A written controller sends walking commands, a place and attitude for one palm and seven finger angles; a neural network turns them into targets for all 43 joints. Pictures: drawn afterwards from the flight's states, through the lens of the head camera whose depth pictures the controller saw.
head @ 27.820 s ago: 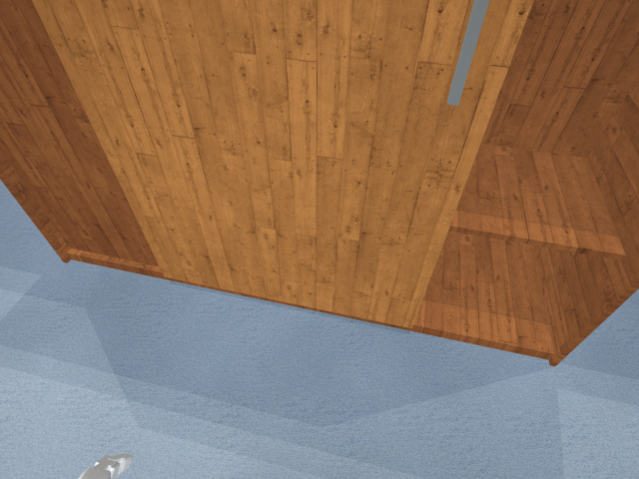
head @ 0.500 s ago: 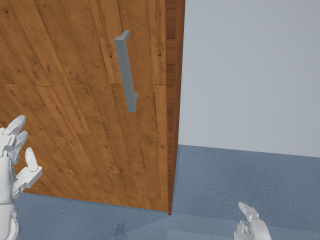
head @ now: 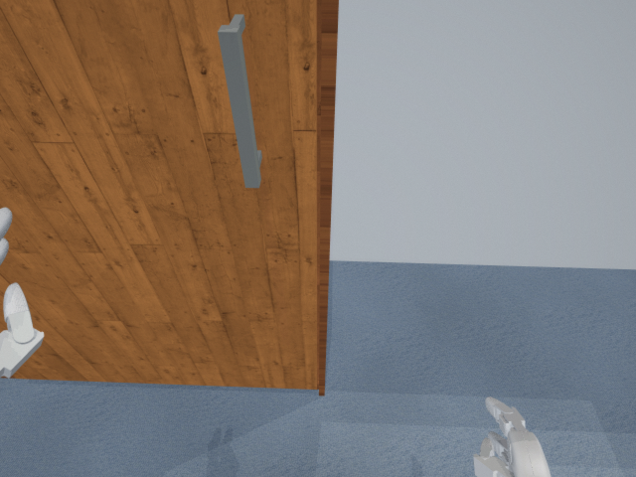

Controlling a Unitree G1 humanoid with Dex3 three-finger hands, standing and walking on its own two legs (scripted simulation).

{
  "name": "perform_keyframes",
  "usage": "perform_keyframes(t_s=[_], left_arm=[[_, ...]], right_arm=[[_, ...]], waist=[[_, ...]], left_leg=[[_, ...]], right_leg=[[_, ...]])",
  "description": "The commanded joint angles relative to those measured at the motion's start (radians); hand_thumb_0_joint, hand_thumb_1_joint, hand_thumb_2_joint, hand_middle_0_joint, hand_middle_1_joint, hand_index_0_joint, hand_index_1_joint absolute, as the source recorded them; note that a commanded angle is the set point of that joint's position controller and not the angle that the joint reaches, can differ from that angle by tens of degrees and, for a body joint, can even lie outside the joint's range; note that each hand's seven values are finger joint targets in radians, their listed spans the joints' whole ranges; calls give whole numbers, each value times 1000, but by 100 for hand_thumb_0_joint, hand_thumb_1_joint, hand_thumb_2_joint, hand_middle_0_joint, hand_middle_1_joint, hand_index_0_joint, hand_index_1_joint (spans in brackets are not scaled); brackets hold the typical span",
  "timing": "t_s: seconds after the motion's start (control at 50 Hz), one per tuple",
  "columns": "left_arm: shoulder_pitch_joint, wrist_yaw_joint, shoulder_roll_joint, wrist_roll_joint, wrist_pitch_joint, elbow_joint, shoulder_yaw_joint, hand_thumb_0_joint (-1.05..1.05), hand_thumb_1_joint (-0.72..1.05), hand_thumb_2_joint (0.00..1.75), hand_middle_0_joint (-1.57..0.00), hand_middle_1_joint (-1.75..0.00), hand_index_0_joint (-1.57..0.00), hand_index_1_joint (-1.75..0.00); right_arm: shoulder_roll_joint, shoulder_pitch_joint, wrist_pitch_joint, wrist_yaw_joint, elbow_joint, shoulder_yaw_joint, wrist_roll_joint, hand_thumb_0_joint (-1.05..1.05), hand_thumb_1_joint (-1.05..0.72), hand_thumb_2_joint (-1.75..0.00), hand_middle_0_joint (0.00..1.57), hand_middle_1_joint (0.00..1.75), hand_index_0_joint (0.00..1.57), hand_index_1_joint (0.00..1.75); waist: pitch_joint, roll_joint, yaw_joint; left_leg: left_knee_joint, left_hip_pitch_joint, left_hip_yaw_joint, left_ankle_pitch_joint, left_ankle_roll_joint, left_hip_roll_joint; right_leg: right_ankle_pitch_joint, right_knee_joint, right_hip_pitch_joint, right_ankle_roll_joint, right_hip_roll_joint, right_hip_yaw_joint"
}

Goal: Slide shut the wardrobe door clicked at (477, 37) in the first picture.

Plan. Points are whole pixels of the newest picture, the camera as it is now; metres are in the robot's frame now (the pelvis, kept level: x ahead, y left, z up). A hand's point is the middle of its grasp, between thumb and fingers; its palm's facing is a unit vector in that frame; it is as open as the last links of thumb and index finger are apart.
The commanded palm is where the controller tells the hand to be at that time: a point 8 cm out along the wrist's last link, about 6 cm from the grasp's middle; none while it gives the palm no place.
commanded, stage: step back with the hand held close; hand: left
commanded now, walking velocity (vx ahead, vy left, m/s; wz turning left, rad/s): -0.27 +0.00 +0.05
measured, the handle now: (246, 109) +0.47 +0.13 +0.24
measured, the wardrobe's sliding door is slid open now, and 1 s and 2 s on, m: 0.00 0.00 0.00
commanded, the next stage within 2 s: stop stepping back and stand still in 0.94 s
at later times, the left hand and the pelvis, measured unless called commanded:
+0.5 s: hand out of the picture +0.10 +0.28 +0.18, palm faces +0.56 -0.69 -0.46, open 7.4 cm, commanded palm +0.05 +0.30 +0.18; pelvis -0.08 -0.01 -0.01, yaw +2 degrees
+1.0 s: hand out of the picture -0.05 +0.25 +0.16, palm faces +0.41 -0.80 -0.44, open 7.4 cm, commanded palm -0.11 +0.28 +0.18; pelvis -0.25 -0.01 -0.01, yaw -1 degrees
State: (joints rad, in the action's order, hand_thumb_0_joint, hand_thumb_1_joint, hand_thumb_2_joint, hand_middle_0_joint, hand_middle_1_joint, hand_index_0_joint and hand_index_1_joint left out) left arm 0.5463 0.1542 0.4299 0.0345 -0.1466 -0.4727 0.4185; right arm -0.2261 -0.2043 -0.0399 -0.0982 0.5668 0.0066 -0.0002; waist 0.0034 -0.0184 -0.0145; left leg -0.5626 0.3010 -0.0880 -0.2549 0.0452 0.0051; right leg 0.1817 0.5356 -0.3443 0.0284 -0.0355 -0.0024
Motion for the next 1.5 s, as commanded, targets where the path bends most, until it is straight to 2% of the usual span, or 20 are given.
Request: perform_keyframes(t_s=[0.0, 0.08, 0.18, 0.3, 0.36, 0.46, 0.54, 0.6, 0.72, 0.76, 0.82, 0.94, 0.96, 1.0, 1.08, 1.18, 1.22, 1.3, 1.44, 1.48], left_arm=[[-67, 33, 111, -18, -82, -146, 107, 0, 90, 90, -20, -30, -20, -30], [-139, 36, 112, -38, -102, -118, 92, 0, 90, 90, -20, -30, -20, -30], [-200, 55, 165, -29, -113, -215, 93, 0, 90, 90, -20, -30, -20, -30], [-89, 74, 153, -47, -158, -287, 167, 0, 90, 90, -20, -30, -20, -30], [-46, 65, 165, -43, -165, -221, 188, 0, 90, 90, -20, -30, -20, -30], [-44, 56, 96, -8, -152, -179, 94, 0, 90, 90, -20, -30, -20, -30], [-195, 57, 160, -9, -145, -183, 70, 0, 90, 90, -20, -30, -20, -30], [-205, 54, 202, -22, -124, -221, 94, 0, 90, 90, -20, -30, -20, -30], [-25, 20, 215, 4, -101, -220, 158, 0, 90, 90, -20, -30, -20, -30], [71, 8, 197, 27, -99, -209, 151, 0, 90, 90, -20, -30, -20, -30], [13, 7, 160, 20, -100, -259, 124, 0, 90, 90, -20, -30, -20, -30], [-47, 42, 159, 36, -58, -279, 96, 0, 90, 90, -20, -30, -20, -30], [-77, 47, 188, 30, -58, -298, 108, 0, 90, 90, -20, -30, -20, -30], [-137, 59, 244, 5, -79, -326, 115, 0, 90, 90, -20, -30, -20, -30], [-120, 38, 183, -3, -50, -214, 111, 0, 90, 90, -20, -30, -20, -30], [-130, 52, 121, -10, -55, -133, 57, 0, 90, 90, -20, -30, -20, -30], [-132, 53, 139, -10, -77, -210, 71, 0, 90, 90, -20, -30, -20, -30], [-191, 48, 180, -35, -102, -290, 107, 0, 90, 90, -20, -30, -20, -30], [-91, 49, 122, -24, -63, -162, 72, 0, 90, 90, -20, -30, -20, -30], [-73, 43, 118, -25, -50, -134, 68, 0, 90, 90, -20, -30, -20, -30]], right_arm=[[-141, 97, -69, -11, -146, 48, -5, 0, -90, -90, 20, 30, 20, 30], [-138, 76, -84, -13, -137, 49, 0, 0, -90, -90, 20, 30, 20, 30], [-98, 72, -93, 0, -100, 31, -7, 0, -90, -90, 20, 30, 20, 30], [-135, 85, -125, -15, -143, 43, -8, 0, -90, -90, 20, 30, 20, 30], [-128, 68, -143, -5, -126, 65, -6, 0, -90, -90, 20, 30, 20, 30], [-111, 64, -167, 9, -67, 49, -20, 0, -90, -90, 20, 30, 20, 30], [-93, 102, -150, 11, -37, 38, -9, 0, -90, -90, 20, 30, 20, 30], [-95, 151, -142, -10, -83, 54, 17, 0, -90, -90, 20, 30, 20, 30], [-97, 136, -68, -18, -115, 29, 5, 0, -90, -90, 20, 30, 20, 30], [-111, 130, -72, -1, -127, 44, -2, 0, -90, -90, 20, 30, 20, 30], [-121, 121, -100, 11, -117, 57, -25, 0, -90, -90, 20, 30, 20, 30], [-123, 155, -117, -2, -122, 58, -14, 0, -90, -90, 20, 30, 20, 30], [-115, 157, -110, -8, -120, 60, -14, 0, -90, -90, 20, 30, 20, 30], [-97, 151, -111, -3, -74, 55, -21, 0, -90, -90, 20, 30, 20, 30], [-73, 109, -101, -4, -89, 26, -4, 0, -90, -90, 20, 30, 20, 30], [-113, 56, -113, -16, -71, 46, 2, 0, -90, -90, 20, 30, 20, 30], [-142, 64, -125, -12, -103, 48, 7, 0, -90, -90, 20, 30, 20, 30], [-103, 82, -137, -3, -69, 33, -25, 0, -90, -90, 20, 30, 20, 30], [-105, 83, -111, 5, -61, 31, -12, 0, -90, -90, 20, 30, 20, 30], [-105, 87, -86, 8, -72, 34, -17, 0, -90, -90, 20, 30, 20, 30]], waist=[[-61, -135, -7], [-15, 22, 9], [-62, 167, 24], [-153, -294, -1], [-137, -204, -1], [-69, -157, 10], [-179, 94, 13], [-240, 242, -17], [-212, -53, -3], [-294, -218, -24], [-216, -235, -20], [-137, -150, -14], [-101, -76, -1], [-6, 215, -20], [-89, 150, 27], [-91, 3, 30], [-88, -179, 14], [46, -192, 48], [-24, -209, 22], [-30, -99, 21]], left_leg=[[264, 304, 188, -96, 38, -211], [149, 374, 157, -367, 32, -124], [-141, 44, 107, -202, -24, -32], [357, 400, 378, -469, 74, -270], [394, 429, 389, -455, 90, -312], [299, 85, 296, -72, 37, -247], [-6, -100, 83, 279, -46, -119], [-109, 43, 40, 47, -47, -23], [57, -95, 120, 692, -38, -112], [158, -218, 270, 922, 22, -254], [343, 71, 306, 256, 73, -320], [373, 242, 173, -275, -48, -167], [219, 221, 127, -307, -85, -92], [-519, 59, 100, -218, -139, 66], [-488, 155, 111, -100, -87, -25], [136, -89, 72, -104, -30, -47], [262, -84, 296, -187, 40, -202], [453, 61, 518, -441, 102, -330], [315, 128, 212, -431, 25, -194], [98, 281, 154, -429, -1, -141]], right_leg=[[21, 152, 231, -13, 27, 16], [20, 20, 170, -41, -32, 135], [299, -245, -173, -136, -209, 287], [142, 323, 227, -12, 63, -5], [225, 471, 226, -14, 97, 16], [303, 32, 39, -37, 75, 6], [-414, -173, 26, -60, -130, 208], [-953, -66, 227, -5, -175, 180], [-607, 7, 134, -21, -28, 85], [103, 133, 42, -8, 71, 42], [344, 390, 122, -22, 95, 57], [313, 16, 234, -68, 106, -54], [349, -165, 140, -100, 31, 29], [404, -498, -344, -283, -399, 530], [-40, -217, -50, -156, -202, 137], [149, -112, 10, -83, -143, 119], [205, 54, -27, -27, -10, 26], [257, 435, -156, -27, 14, -5], [264, -45, 205, -54, 73, -157], [315, -123, 323, -123, -20, -9]])
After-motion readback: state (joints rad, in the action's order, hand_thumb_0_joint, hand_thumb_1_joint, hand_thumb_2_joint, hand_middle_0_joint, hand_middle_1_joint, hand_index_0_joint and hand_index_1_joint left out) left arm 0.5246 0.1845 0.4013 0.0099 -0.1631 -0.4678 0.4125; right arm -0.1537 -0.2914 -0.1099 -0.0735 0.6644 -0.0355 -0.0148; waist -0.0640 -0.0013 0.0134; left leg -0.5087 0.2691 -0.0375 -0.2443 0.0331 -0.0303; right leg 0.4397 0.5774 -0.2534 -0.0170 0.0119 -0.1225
